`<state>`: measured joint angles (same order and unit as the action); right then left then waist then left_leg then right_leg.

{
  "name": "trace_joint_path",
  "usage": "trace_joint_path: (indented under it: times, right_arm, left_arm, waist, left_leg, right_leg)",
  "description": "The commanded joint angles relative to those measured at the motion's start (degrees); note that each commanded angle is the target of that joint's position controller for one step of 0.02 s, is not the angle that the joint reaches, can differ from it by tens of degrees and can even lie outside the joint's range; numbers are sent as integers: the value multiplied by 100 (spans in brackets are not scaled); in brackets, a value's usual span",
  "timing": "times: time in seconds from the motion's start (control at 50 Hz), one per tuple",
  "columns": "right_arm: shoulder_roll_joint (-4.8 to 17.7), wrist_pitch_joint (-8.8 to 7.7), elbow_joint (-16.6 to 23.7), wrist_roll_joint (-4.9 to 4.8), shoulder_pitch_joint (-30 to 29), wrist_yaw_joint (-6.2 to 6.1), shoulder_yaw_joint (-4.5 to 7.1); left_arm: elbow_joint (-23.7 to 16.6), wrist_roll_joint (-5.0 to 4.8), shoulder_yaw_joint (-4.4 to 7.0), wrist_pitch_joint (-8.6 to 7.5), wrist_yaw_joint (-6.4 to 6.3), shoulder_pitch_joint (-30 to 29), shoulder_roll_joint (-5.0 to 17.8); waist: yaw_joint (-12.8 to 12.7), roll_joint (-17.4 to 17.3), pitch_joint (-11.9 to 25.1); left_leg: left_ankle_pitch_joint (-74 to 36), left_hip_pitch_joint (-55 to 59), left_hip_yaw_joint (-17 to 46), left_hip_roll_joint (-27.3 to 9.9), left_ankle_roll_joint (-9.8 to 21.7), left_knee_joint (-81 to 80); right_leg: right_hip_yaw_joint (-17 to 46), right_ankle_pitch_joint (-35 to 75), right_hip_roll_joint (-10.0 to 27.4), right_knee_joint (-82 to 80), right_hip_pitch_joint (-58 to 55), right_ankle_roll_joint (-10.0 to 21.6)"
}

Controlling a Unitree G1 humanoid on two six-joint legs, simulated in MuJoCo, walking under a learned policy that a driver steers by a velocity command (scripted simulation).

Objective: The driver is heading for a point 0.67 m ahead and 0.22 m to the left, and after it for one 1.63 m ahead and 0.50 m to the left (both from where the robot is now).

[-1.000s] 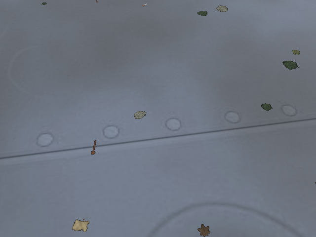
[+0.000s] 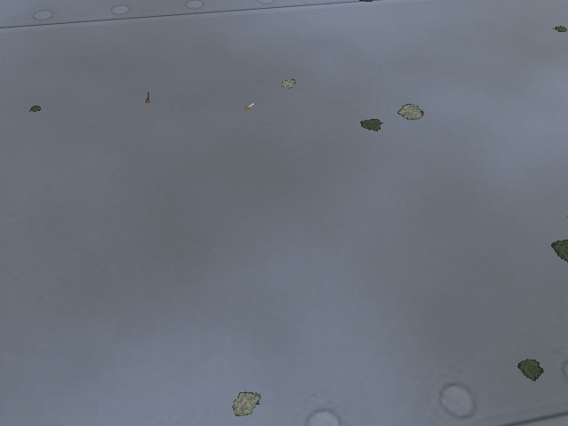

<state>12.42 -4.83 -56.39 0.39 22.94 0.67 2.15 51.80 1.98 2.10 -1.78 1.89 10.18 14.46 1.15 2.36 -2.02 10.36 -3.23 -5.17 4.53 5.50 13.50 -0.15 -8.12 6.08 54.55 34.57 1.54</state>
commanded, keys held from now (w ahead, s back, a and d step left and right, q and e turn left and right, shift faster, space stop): w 0.18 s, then w+q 0.76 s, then q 0.06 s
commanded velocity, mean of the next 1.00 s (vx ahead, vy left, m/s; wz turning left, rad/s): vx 0.50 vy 0.00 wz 0.35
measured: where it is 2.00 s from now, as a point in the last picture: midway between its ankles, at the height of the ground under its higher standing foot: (230, 344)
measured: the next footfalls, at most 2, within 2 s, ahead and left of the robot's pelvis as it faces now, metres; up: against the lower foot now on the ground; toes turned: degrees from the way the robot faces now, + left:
right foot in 0.26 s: +0.32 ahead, -0.12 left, +0.00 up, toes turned -3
left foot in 0.80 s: +0.56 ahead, +0.11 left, +0.00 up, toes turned +23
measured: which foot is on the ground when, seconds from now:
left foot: down 0.00-0.26, up 0.28-0.78, down 0.80-1.00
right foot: up 0.00-0.24, down 0.26-0.82, up 0.84-1.00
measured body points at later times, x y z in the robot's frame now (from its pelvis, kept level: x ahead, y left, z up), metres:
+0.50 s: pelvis +0.27 -0.05 +0.00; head +0.29 -0.06 +0.45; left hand +0.27 +0.21 -0.14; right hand +0.36 -0.30 -0.15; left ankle +0.28 +0.10 -0.66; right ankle +0.28 -0.12 -0.75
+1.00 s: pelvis +0.52 +0.06 -0.01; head +0.55 +0.08 +0.44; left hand +0.52 +0.34 -0.14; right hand +0.68 -0.18 -0.14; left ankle +0.52 +0.09 -0.75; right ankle +0.58 -0.10 -0.66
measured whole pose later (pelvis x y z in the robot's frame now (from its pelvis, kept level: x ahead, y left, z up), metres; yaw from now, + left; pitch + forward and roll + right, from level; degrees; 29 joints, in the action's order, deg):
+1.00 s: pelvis +0.52 +0.06 -0.01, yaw +25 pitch +0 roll +0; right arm 15.2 -1.8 -52.9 0.1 15.2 0.1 4.6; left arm 47.8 2.2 3.0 -3.3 0.1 9.5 13.8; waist 0.4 1.1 -4.3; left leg 10.3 -12.2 -1.4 7.9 8.5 22.6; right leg 0.8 -18.3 6.5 65.7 30.0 -1.6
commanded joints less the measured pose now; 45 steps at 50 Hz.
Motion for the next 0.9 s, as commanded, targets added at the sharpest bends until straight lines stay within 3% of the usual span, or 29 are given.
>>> trace_joint_path:
  times: [0.02,0.12,0.18,0.22,0.24,0.26,0.28,0.3,0.32,0.34,0.38,0.42,0.48,0.58,0.68,0.74,0.78,0.8,0.82,0.84,0.86,0.88,0.9]
  right_arm:
    - [681,-83,151,-12,158,-17,108]
    - [719,-62,-84,39,588,-71,98]
    - [787,-25,-173,86,546,-132,118]
    - [863,-1,-183,102,378,-153,132]
    - [869,20,-164,78,250,-138,126]
    - [725,4,-13,12,197,-116,70]
    - [27,13,108,-234,941,-70,-76]
    - [725,62,-9,-67,640,-134,111]
    - [746,64,126,-39,188,-118,161]
    - [602,58,157,-38,-20,-90,137]
    - [433,202,117,98,2,-19,150]
    - [283,338,143,125,-33,55,155]
    - [238,434,352,125,-565,125,166]
    - [163,417,751,113,-1605,214,103]
    - [187,399,1101,164,-2352,278,49]
    - [319,402,1108,183,-2134,254,115]
    - [504,372,879,182,-1264,196,232]
    - [684,315,620,221,-423,135,343]
    - [1319,303,518,295,232,41,549]
    - [1804,363,657,158,-102,31,652]
    - [1686,425,644,58,-79,1,613]
    - [1404,414,614,29,-356,-47,542]
    - [1104,376,635,23,-627,-63,468]
  left_arm:
    - [-410,-28,-9,-42,20,-510,175]
    - [-646,-55,-65,-86,-4,-1265,153]
    - [-707,-52,-27,-141,-26,-1271,252]
    - [-521,-42,56,-210,-91,-581,382]
    - [-211,-7,129,-274,-146,358,494]
    - [24,134,252,-336,-227,1393,875]
    - [57,222,427,-307,-241,1803,1504]
    - [-8,3,378,-228,-196,1429,1170]
    - [-96,-59,278,-226,-187,782,830]
    - [-127,-55,198,-272,-166,446,494]
    - [-15,-83,124,-351,-215,342,227]
    - [74,-104,125,-459,-229,544,234]
    - [172,-123,166,-536,-243,779,357]
    - [294,-101,145,-522,-272,1078,324]
    - [459,-81,183,-445,-344,1525,489]
    - [460,-54,230,-341,-394,1451,662]
    - [409,-44,289,-226,-392,1356,843]
    - [336,-65,299,-179,-361,1271,877]
    - [81,-143,228,-194,-320,1281,599]
    - [-365,-163,212,-266,-211,1117,333]
    - [-518,-103,242,-332,-186,396,620]
    - [-570,-172,195,-413,-166,296,495]
    - [-463,-162,197,-438,-186,451,476]
  waist:
    - [-13,-549,-320]
    - [213,-612,-394]
    - [100,-631,-397]
    - [-244,-659,-62]
    - [-653,-494,424]
    - [-1002,-136,1116]
    - [-737,1185,1988]
    - [-714,357,1795]
    - [-454,134,857]
    - [-332,-21,398]
    - [-71,179,31]
    - [18,151,48]
    - [29,127,-120]
    - [-131,108,-372]
    - [-331,126,-461]
    - [-130,288,-238]
    - [234,341,290]
    - [623,104,743]
    - [837,-637,1335]
    - [423,-1634,1606]
    - [578,-606,1206]
    - [377,-397,586]
    - [84,-44,205]
  left_leg:
    - [-1697,-153,817,-1397,546,-745]
    - [-2329,502,697,-1548,537,-549]
    - [-3116,977,698,-1756,499,-178]
    - [-4516,953,717,-1711,382,740]
    - [-4534,660,588,-1494,281,1767]
    - [-3038,-450,463,-1222,187,3252]
    - [954,-2572,61,-204,-94,5483]
    - [1789,-3027,783,-257,5,6064]
    - [1285,-3163,890,-564,42,6001]
    - [895,-3037,869,-783,36,5716]
    - [613,-2636,827,-979,-43,5336]
    - [453,-2578,756,-987,-112,5284]
    - [-89,-3162,654,-1100,-202,5026]
    - [-985,-3451,344,-1044,-280,3588]
    - [-824,-3279,-161,-847,-16,2527]
    - [-39,-2704,-436,-443,303,2311]
    - [491,-1742,-531,-21,581,2104]
    - [303,-580,-357,88,773,1581]
    - [1065,988,1399,-1129,1241,1271]
    - [655,1997,4594,-2425,2027,394]
    - [273,1766,4169,-2333,1873,173]
    - [-166,1092,3417,-2233,1687,145]
    - [-844,402,2878,-1928,1396,72]
  right_leg:
    - [-222,591,-3,-797,258,-111]
    - [-420,821,-235,-1869,88,32]
    - [-411,328,-358,-2200,-117,263]
    - [-465,-119,-663,-2466,-1140,449]
    - [-501,96,-767,-2860,-2286,584]
    - [405,-170,119,-2927,-3871,835]
    - [3082,-667,1941,-3339,-5609,1580]
    - [3587,-988,1897,-3817,-5067,1513]
    - [2593,-1020,1657,-3985,-4181,1307]
    - [1928,-646,1408,-4246,-3483,1121]
    - [935,-77,976,-4502,-2717,741]
    - [504,400,909,-4602,-2596,696]
    - [-58,714,859,-4753,-2703,675]
    - [-799,1257,690,-4751,-2933,616]
    - [-1225,2181,935,-4442,-3727,592]
    - [-1497,4271,1015,-3588,-4145,515]
    - [-1572,5139,1018,-2093,-4154,491]
    - [-1657,4406,925,-760,-3594,346]
    - [-1682,2166,596,1166,-1946,93]
    - [-882,-2334,-778,2964,223,-226]
    - [98,-1899,-441,2968,843,-154]
    - [134,-1348,-179,2567,885,-107]
    - [139,-1081,20,1949,539,-98]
